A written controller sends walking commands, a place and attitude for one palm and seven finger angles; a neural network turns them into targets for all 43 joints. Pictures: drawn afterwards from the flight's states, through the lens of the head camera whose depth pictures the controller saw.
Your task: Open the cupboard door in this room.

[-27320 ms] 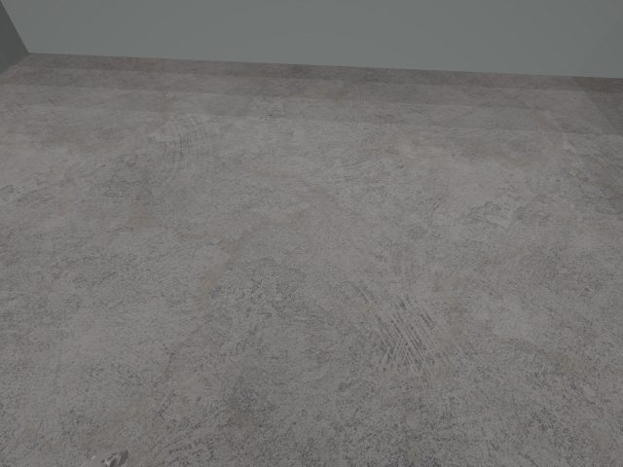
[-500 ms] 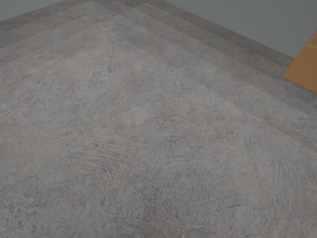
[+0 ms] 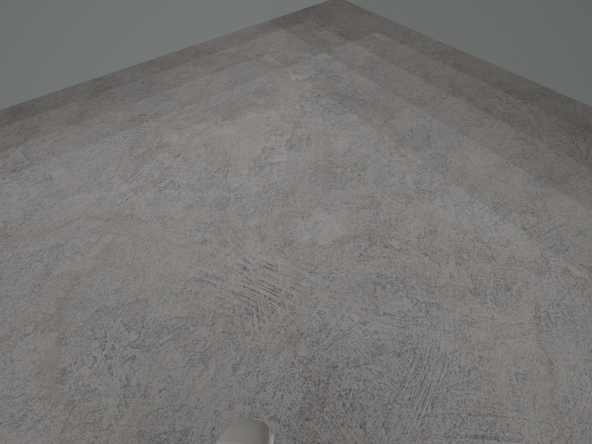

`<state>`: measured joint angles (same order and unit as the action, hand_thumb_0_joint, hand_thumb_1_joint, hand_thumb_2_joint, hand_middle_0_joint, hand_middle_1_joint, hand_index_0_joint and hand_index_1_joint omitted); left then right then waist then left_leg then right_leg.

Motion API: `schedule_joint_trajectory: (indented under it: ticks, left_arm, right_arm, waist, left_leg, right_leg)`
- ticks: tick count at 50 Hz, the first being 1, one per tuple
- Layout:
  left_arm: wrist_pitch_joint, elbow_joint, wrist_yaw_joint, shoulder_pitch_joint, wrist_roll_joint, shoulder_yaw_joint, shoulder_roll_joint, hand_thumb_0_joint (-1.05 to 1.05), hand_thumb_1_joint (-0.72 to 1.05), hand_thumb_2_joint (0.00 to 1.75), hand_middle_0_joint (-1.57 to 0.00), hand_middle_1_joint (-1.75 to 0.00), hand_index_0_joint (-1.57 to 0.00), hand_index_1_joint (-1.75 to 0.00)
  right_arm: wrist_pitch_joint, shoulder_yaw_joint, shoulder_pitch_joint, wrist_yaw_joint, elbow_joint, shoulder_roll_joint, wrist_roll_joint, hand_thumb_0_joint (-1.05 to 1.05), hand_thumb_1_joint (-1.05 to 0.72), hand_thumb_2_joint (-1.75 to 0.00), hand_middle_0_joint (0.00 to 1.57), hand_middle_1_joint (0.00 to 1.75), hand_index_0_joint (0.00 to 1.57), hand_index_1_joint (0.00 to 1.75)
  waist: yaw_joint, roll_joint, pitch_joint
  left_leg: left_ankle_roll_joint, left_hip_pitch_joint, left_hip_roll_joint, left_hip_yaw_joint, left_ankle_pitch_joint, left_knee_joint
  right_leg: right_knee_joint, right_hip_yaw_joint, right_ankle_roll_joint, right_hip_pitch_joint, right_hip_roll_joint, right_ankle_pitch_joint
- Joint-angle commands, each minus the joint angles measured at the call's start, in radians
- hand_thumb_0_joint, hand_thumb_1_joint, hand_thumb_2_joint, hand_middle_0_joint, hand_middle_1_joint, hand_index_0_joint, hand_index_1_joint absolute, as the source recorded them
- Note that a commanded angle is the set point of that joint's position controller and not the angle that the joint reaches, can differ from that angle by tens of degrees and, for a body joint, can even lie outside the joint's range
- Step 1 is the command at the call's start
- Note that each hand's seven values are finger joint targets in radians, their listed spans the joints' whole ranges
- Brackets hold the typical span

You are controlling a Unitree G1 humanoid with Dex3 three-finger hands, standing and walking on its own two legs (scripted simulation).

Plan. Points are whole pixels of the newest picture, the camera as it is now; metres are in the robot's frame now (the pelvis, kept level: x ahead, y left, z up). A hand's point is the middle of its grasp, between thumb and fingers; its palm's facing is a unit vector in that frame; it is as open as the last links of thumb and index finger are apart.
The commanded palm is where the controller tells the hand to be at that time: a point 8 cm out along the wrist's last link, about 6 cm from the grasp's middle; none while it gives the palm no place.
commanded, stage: turn or walk to find it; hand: left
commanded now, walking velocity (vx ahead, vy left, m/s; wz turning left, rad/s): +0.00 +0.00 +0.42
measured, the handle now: out of the picture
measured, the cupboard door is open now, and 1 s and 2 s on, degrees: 0 0 0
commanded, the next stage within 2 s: stand and wait in 1.84 s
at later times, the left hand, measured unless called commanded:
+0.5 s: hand out of the picture -0.04 +0.27 -0.18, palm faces +0.28 -0.92 -0.26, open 7.4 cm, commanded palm none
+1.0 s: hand out of the picture -0.03 +0.20 -0.16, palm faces +0.44 -0.86 -0.25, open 7.4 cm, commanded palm none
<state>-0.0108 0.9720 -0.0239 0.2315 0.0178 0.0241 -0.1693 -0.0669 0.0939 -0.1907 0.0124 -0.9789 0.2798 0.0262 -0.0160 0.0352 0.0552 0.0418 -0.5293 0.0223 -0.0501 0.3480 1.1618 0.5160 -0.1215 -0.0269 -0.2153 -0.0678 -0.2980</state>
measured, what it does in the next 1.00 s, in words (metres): steps on the spot, turning left: left foot, then right foot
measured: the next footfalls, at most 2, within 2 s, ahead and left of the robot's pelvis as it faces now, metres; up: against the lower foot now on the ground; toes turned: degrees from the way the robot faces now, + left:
left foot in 0.28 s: -0.03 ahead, +0.15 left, +0.00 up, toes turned +13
right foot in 0.74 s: +0.08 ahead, -0.08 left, +0.00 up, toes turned +15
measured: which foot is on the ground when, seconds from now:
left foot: up 0.00-0.26, down 0.28-0.74, up 0.76-1.00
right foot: down 0.00-0.30, up 0.32-0.72, down 0.74-1.00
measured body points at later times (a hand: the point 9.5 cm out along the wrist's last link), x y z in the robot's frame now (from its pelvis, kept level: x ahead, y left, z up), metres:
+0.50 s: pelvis -0.01 +0.04 +0.00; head +0.02 +0.08 +0.45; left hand -0.06 +0.31 -0.16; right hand +0.14 -0.17 -0.13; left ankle -0.07 +0.14 -0.74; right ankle -0.01 -0.11 -0.67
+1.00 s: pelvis -0.01 +0.00 +0.00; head +0.03 -0.01 +0.45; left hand -0.05 +0.24 -0.14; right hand +0.13 -0.22 -0.16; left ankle -0.11 +0.12 -0.66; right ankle +0.04 -0.09 -0.74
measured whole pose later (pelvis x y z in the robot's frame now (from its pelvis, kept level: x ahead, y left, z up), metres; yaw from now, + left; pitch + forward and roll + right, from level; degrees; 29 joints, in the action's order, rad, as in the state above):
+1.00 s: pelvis -0.01 +0.00 +0.00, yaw +27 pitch -1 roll +2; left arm 0.00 0.95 -0.02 0.19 0.02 0.02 -0.16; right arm -0.08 0.08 -0.21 0.02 -1.02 0.25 0.02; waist -0.02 0.02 0.09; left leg 0.06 -0.42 -0.02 -0.02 0.43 1.06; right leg 0.52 -0.18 -0.01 -0.23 -0.11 -0.26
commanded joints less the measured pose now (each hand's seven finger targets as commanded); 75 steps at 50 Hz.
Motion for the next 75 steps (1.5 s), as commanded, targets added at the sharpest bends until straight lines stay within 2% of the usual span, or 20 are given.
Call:
schedule_joint_trajectory:
  ticks: [1, 8, 12, 13, 15, 16, 21, 30, 34, 35, 37, 39, 43, 53, 56, 57, 59, 61, 66, 75]
  left_arm:
    - [0.028, -0.058, -0.011, 0.050, 0.008, 0.048, -0.197, 0.00, 0.90, 0.90, -0.20, -0.30, -0.20, -0.30]
    - [0.023, -0.010, -0.010, 0.155, 0.016, 0.065, -0.257, 0.00, 0.90, 0.90, -0.20, -0.30, -0.20, -0.30]
    - [0.017, -0.001, -0.009, 0.106, 0.008, 0.069, -0.261, 0.00, 0.90, 0.90, -0.20, -0.30, -0.20, -0.30]
    - [0.012, -0.007, -0.007, 0.089, -0.001, 0.067, -0.243, 0.00, 0.90, 0.90, -0.20, -0.30, -0.20, -0.30]
    - [-0.002, -0.059, -0.001, 0.059, 0.001, 0.038, -0.148, 0.00, 0.90, 0.90, -0.20, -0.30, -0.20, -0.30]
    - [-0.022, -0.058, -0.012, -0.024, 0.002, 0.037, -0.162, 0.00, 0.90, 0.90, -0.20, -0.30, -0.20, -0.30]
    - [-0.015, -0.017, 0.008, -0.004, -0.002, 0.048, -0.165, 0.00, 0.90, 0.90, -0.20, -0.30, -0.20, -0.30]
    - [-0.016, -0.071, 0.005, -0.078, -0.008, 0.038, -0.147, 0.00, 0.90, 0.90, -0.20, -0.30, -0.20, -0.30]
    - [0.002, -0.055, 0.002, 0.012, -0.012, 0.042, -0.157, 0.00, 0.90, 0.90, -0.20, -0.30, -0.20, -0.30]
    - [0.014, -0.046, 0.001, 0.057, -0.008, 0.046, -0.178, 0.00, 0.90, 0.90, -0.20, -0.30, -0.20, -0.30]
    - [0.029, -0.051, -0.009, 0.089, 0.010, 0.067, -0.306, 0.00, 0.90, 0.90, -0.20, -0.30, -0.20, -0.30]
    - [0.023, -0.073, -0.014, 0.027, -0.001, 0.070, -0.262, 0.00, 0.90, 0.90, -0.20, -0.30, -0.20, -0.30]
    - [0.029, -0.102, -0.012, -0.053, 0.003, 0.049, -0.194, 0.00, 0.90, 0.90, -0.20, -0.30, -0.20, -0.30]
    - [0.015, -0.050, -0.008, 0.052, 0.016, 0.074, -0.259, 0.00, 0.90, 0.90, -0.20, -0.30, -0.20, -0.30]
    - [0.008, -0.042, -0.006, 0.028, 0.012, 0.079, -0.266, 0.00, 0.90, 0.90, -0.20, -0.30, -0.20, -0.30]
    - [0.002, -0.040, -0.004, 0.025, 0.003, 0.077, -0.255, 0.00, 0.90, 0.90, -0.20, -0.30, -0.20, -0.30]
    - [-0.014, -0.083, 0.005, 0.011, -0.006, 0.049, -0.142, 0.00, 0.90, 0.90, -0.20, -0.30, -0.20, -0.30]
    - [-0.037, -0.081, -0.007, -0.077, 0.001, 0.049, -0.151, 0.00, 0.90, 0.90, -0.20, -0.30, -0.20, -0.30]
    - [-0.023, -0.016, 0.011, -0.012, 0.000, 0.053, -0.167, 0.00, 0.90, 0.90, -0.20, -0.30, -0.20, -0.30]
    - [-0.022, -0.050, 0.002, -0.093, -0.004, 0.046, -0.157, 0.00, 0.90, 0.90, -0.20, -0.30, -0.20, -0.30]
  right_arm:
    - [0.011, -0.003, 0.014, -0.002, 0.045, 0.033, -0.004, 0.00, -0.90, -0.90, 0.20, 0.30, 0.20, 0.30]
    - [0.034, -0.033, 0.119, -0.007, 0.068, 0.017, -0.021, 0.00, -0.90, -0.90, 0.20, 0.30, 0.20, 0.30]
    - [0.050, -0.036, 0.043, -0.011, 0.047, 0.030, -0.022, 0.00, -0.90, -0.90, 0.20, 0.30, 0.20, 0.30]
    - [0.059, -0.026, 0.002, -0.009, 0.036, 0.065, -0.019, 0.00, -0.90, -0.90, 0.20, 0.30, 0.20, 0.30]
    - [0.056, 0.008, -0.054, -0.014, 0.031, 0.211, -0.015, 0.00, -0.90, -0.90, 0.20, 0.30, 0.20, 0.30]
    - [0.056, 0.006, -0.085, -0.030, 0.003, 0.190, -0.012, 0.00, -0.90, -0.90, 0.20, 0.30, 0.20, 0.30]
    - [0.066, -0.009, 0.018, -0.042, 0.031, 0.120, -0.012, 0.00, -0.90, -0.90, 0.20, 0.30, 0.20, 0.30]
    - [0.056, 0.006, -0.003, -0.034, 0.043, 0.127, -0.002, 0.00, -0.90, -0.90, 0.20, 0.30, 0.20, 0.30]
    - [0.051, 0.013, 0.025, -0.031, 0.058, 0.128, -0.006, 0.00, -0.90, -0.90, 0.20, 0.30, 0.20, 0.30]
    - [0.053, 0.012, 0.019, -0.028, 0.063, 0.110, -0.011, 0.00, -0.90, -0.90, 0.20, 0.30, 0.20, 0.30]
    - [0.054, -0.003, -0.021, -0.019, 0.091, 0.015, -0.020, 0.00, -0.90, -0.90, 0.20, 0.30, 0.20, 0.30]
    - [0.024, 0.013, -0.010, -0.022, 0.069, 0.060, -0.012, 0.00, -0.90, -0.90, 0.20, 0.30, 0.20, 0.30]
    - [0.012, 0.002, -0.051, -0.002, 0.023, 0.030, -0.007, 0.00, -0.90, -0.90, 0.20, 0.30, 0.20, 0.30]
    - [0.028, -0.023, 0.046, -0.001, 0.049, 0.005, -0.020, 0.00, -0.90, -0.90, 0.20, 0.30, 0.20, 0.30]
    - [0.042, -0.026, -0.016, -0.004, 0.040, 0.008, -0.020, 0.00, -0.90, -0.90, 0.20, 0.30, 0.20, 0.30]
    - [0.050, -0.023, -0.048, -0.003, 0.030, 0.027, -0.019, 0.00, -0.90, -0.90, 0.20, 0.30, 0.20, 0.30]
    - [0.060, 0.013, -0.104, -0.006, 0.037, 0.188, -0.010, 0.00, -0.90, -0.90, 0.20, 0.30, 0.20, 0.30]
    - [0.056, 0.012, -0.102, -0.034, 0.017, 0.187, -0.005, 0.00, -0.90, -0.90, 0.20, 0.30, 0.20, 0.30]
    - [0.070, -0.014, -0.008, -0.041, 0.037, 0.111, -0.012, 0.00, -0.90, -0.90, 0.20, 0.30, 0.20, 0.30]
    - [0.065, 0.002, -0.073, -0.038, 0.027, 0.112, -0.009, 0.00, -0.90, -0.90, 0.20, 0.30, 0.20, 0.30]
  waist:
    - [0.025, -0.198, -0.001]
    - [0.093, -0.256, -0.100]
    - [0.036, -0.258, -0.137]
    - [0.007, -0.177, -0.159]
    - [-0.027, 0.235, -0.143]
    - [-0.058, 0.223, -0.115]
    - [0.009, 0.092, -0.070]
    - [-0.004, 0.136, -0.052]
    - [0.042, 0.114, -0.078]
    - [0.062, 0.055, -0.101]
    - [0.067, -0.326, -0.124]
    - [0.047, -0.264, -0.065]
    - [0.004, -0.204, -0.030]
    - [0.067, -0.246, -0.060]
    - [0.028, -0.229, -0.098]
    - [0.007, -0.178, -0.111]
    - [-0.031, 0.290, -0.082]
    - [-0.045, 0.242, -0.047]
    - [0.014, 0.080, -0.060]
    - [-0.017, 0.087, -0.071]
  left_leg:
    - [0.022, -0.018, -0.040, 0.013, 0.032, -0.019]
    - [0.008, 0.086, -0.032, 0.097, 0.151, -0.382]
    - [-0.015, 0.282, -0.033, 0.142, -0.044, -0.700]
    - [-0.031, 0.438, -0.077, 0.104, -0.219, -0.816]
    - [-0.210, 0.618, -0.435, -0.256, -0.810, -0.808]
    - [-0.221, 0.537, -0.407, -0.250, -0.844, -0.810]
    - [-0.198, 0.526, -0.268, -0.109, -0.807, -0.779]
    - [-0.214, 0.421, -0.246, -0.204, -0.699, -0.767]
    - [-0.171, 0.315, -0.205, -0.239, -0.598, -0.689]
    - [-0.129, 0.259, -0.162, -0.213, -0.461, -0.626]
    - [-0.022, 0.008, 0.049, -0.011, 0.263, -0.269]
    - [-0.029, 0.024, -0.005, -0.063, 0.228, 0.002]
    - [0.003, 0.031, -0.042, -0.011, 0.050, 0.071]
    - [0.004, 0.130, -0.049, 0.105, 0.147, -0.331]
    - [-0.005, 0.246, -0.042, 0.141, 0.035, -0.566]
    - [-0.015, 0.367, -0.050, 0.133, -0.088, -0.708]
    - [-0.131, 0.500, -0.393, -0.309, -0.429, -0.881]
    - [-0.163, 0.402, -0.385, -0.313, -0.464, -0.886]
    - [-0.176, 0.458, -0.256, -0.142, -0.575, -0.843]
    - [-0.221, 0.498, -0.262, -0.250, -0.573, -0.831]
  right_leg:
    - [-0.191, 0.147, -0.087, 0.052, -0.247, 0.356]
    - [-0.091, 0.121, -0.125, 0.245, -0.286, 0.685]
    - [0.003, 0.048, -0.054, 0.182, -0.270, 0.637]
    - [0.089, -0.004, -0.003, 0.072, -0.238, 0.515]
    - [0.395, -0.038, 0.097, -0.316, -0.062, -0.345]
    - [0.481, 0.064, 0.099, -0.305, -0.053, -0.338]
    - [0.589, 0.087, 0.117, -0.347, -0.036, -0.141]
    - [0.309, 0.077, 0.116, -0.212, 0.006, -0.147]
    - [0.018, 0.057, 0.097, 0.001, 0.032, 0.029]
    - [-0.121, 0.070, 0.095, 0.109, -0.005, 0.151]
    - [-0.180, 0.412, -0.072, 0.245, -0.395, 0.452]
    - [-0.218, 0.393, -0.129, 0.067, -0.382, 0.343]
    - [-0.198, 0.150, -0.078, 0.012, -0.258, 0.318]
    - [-0.157, 0.093, -0.118, 0.105, -0.307, 0.390]
    - [-0.064, 0.041, -0.072, 0.091, -0.297, 0.381]
    - [0.007, 0.000, -0.023, 0.010, -0.275, 0.314]
    - [0.365, -0.062, 0.102, -0.335, -0.070, -0.302]
    - [0.534, 0.096, 0.095, -0.345, -0.053, -0.281]
    - [0.612, 0.104, 0.116, -0.344, -0.040, -0.082]
    - [0.483, 0.118, 0.130, -0.325, -0.021, -0.120]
